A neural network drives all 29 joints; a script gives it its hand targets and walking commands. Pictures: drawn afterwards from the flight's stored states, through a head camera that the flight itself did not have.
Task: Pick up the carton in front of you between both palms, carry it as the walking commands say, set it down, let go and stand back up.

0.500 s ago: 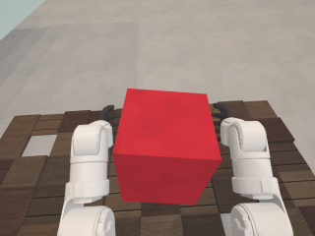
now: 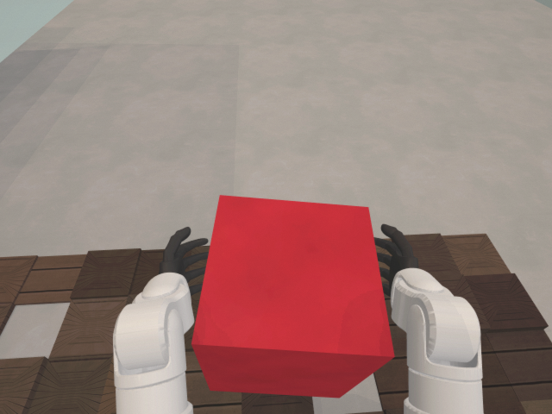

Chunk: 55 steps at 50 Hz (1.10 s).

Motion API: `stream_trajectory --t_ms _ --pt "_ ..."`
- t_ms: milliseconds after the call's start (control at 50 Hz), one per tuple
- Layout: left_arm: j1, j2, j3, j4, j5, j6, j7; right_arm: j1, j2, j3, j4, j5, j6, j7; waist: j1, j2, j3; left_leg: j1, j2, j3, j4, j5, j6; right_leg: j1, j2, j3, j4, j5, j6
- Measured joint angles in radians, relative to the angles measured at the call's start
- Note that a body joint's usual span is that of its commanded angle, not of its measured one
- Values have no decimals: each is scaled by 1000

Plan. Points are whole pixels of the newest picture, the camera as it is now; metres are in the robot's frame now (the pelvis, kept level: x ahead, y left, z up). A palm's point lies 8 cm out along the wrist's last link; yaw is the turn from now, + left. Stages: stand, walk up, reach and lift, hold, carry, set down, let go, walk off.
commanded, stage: carry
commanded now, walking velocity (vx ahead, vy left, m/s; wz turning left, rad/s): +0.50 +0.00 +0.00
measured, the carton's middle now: (284, 304) +0.30 +0.01 +0.01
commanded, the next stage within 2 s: none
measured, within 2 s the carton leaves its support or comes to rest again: neither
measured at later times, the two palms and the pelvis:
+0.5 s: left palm (232, 97) +0.71 +0.10 +0.13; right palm (370, 94) +0.73 -0.19 +0.12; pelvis +0.31 -0.07 -0.03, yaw +1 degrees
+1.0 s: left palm (278, 63) +1.05 +0.00 +0.05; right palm (379, 72) +1.00 -0.29 +0.04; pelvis +0.67 -0.09 -0.02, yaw -1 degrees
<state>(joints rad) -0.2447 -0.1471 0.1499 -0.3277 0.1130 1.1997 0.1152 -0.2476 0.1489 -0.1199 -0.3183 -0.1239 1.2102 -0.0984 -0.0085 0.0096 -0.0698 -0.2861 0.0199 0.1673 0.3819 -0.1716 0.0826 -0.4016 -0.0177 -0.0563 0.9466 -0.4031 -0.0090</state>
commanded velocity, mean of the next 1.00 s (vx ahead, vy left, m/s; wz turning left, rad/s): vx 0.50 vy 0.00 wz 0.00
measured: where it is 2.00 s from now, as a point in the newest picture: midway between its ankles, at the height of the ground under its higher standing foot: (304, 206)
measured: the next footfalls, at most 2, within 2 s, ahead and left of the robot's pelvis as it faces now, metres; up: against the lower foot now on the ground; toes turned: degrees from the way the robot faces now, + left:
right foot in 0.28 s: +0.38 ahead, -0.13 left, -0.01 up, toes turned -5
left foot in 0.74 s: +0.67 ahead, +0.02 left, +0.00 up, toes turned +4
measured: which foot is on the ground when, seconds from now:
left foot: down 0.00-0.30, up 0.32-0.72, down 0.74-1.00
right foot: up 0.00-0.26, down 0.28-0.74, up 0.76-1.00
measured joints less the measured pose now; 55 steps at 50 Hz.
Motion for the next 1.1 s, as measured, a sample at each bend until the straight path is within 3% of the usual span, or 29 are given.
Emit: stream_trajectory --t_ms 120,220,280,300,340,380,420,460,560,660,680,700,740,780,820,860,900,940,1000,1060,1080,1100 --pt "-79 34 -6 55 4 35 0 -69 -15 -25 47 13 27 -9 -27 -21 -33 161 -8 -10 -59 -88 -21 -164 -44 -11 -189 219 19" --pt "-254 110 1 134 -33 88 22 -259 -98 -15 149 68 74 -42 -32 -51 -19 266 -37 -10 -13 -208 -47 -207 -58 -3 -353 464 -26" --pt "-394 156 20 243 -60 119 31 -401 -152 -15 257 93 110 -57 -8 -52 -5 300 -39 -5 104 -225 -61 -153 -50 -9 -394 489 -50" --pt "-443 163 25 291 -66 123 35 -451 -175 -17 299 101 122 -61 10 -21 -2 290 -11 -7 191 -263 -59 -123 -37 -28 -382 394 2" --pt "-562 186 33 402 -72 122 37 -549 -213 -38 384 117 132 -63 38 5 22 162 15 -73 499 -305 -56 -122 -23 -48 -323 295 150" --pt "-660 206 37 494 -81 122 45 -632 -238 -64 452 128 142 -66 56 -1 58 -3 -18 -154 778 -330 -43 -115 -12 -49 -300 268 219" --pt "-715 220 53 551 -90 125 46 -693 -240 -93 502 125 156 -71 64 -8 91 -145 -34 -182 891 -315 -29 -89 -1 -53 -311 245 240" --pt "-745 223 76 584 -94 126 49 -733 -230 -121 534 107 169 -78 70 -10 119 -261 -31 -185 884 -295 -24 -55 10 -61 -328 218 235" --pt "-753 198 124 603 -74 107 52 -746 -193 -178 544 56 164 -75 80 -18 167 -453 -8 -151 726 -223 -28 51 27 -69 -378 149 228" --pt "-674 140 139 540 -39 70 55 -657 -144 -202 471 1 134 -54 87 -24 191 -465 -15 -114 449 -26 -27 192 40 -46 -463 171 278" --pt "-652 131 140 515 -33 69 55 -633 -130 -202 448 -7 129 -49 89 -39 189 -436 -30 -97 366 20 -21 221 20 -43 -471 338 209" --pt "-627 125 144 485 -32 69 55 -611 -116 -197 428 -14 123 -47 84 -46 185 -400 -44 -77 294 85 -9 250 13 -50 -458 354 150" --pt "-570 117 155 416 -35 61 53 -569 -83 -177 393 -28 94 -45 63 -41 175 -298 -58 -44 178 156 27 253 10 -58 -316 233 67" --pt "-550 124 164 369 -35 30 42 -543 -52 -149 362 -46 48 -57 28 -68 196 -291 -76 -29 228 37 31 108 24 36 62 49 57" --pt "-518 115 175 333 -25 1 26 -504 -32 -123 332 -49 15 -77 -14 -47 215 -276 -71 -34 240 -15 25 -65 68 110 403 -88 20" --pt "-473 82 175 281 -13 -13 21 -441 -23 -108 264 -28 11 -93 -53 -13 236 -235 -59 -48 216 -34 -5 -201 66 132 507 -134 -14" --pt "-422 48 166 211 -3 -20 19 -381 -21 -100 194 8 8 -108 -90 4 259 -182 -46 -58 192 -62 -15 -307 33 137 453 -131 -22" --pt "-371 16 151 144 11 -34 16 -337 -21 -94 136 44 4 -124 -121 4 272 -127 -32 -66 181 -101 -25 -369 0 136 293 -75 -17" --pt "-318 -10 131 82 29 -54 14 -316 -33 -89 103 89 1 -138 -146 -13 254 -46 -13 -76 188 -175 -53 -355 -25 122 -73 162 -8" --pt "-313 -7 121 81 45 -63 14 -347 -58 -84 138 119 -3 -146 -135 -25 191 18 4 -84 272 -297 -86 -245 -21 63 -367 405 -17" --pt "-325 1 116 101 51 -65 14 -365 -69 -85 164 125 -4 -146 -121 -31 162 28 8 -88 341 -346 -86 -189 -21 32 -431 447 -22" --pt "-341 9 112 127 58 -71 15 -396 -89 -81 202 125 -9 -138 -103 -16 138 16 25 -101 437 -393 -74 -163 -8 11 -416 373 -28"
